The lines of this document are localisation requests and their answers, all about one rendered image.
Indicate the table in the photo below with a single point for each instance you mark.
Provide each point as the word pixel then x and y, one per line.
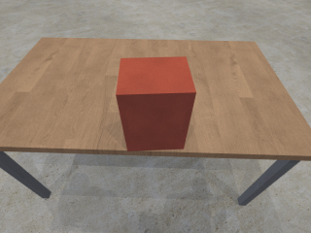
pixel 61 98

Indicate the carton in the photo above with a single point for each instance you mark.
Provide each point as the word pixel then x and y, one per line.
pixel 155 97

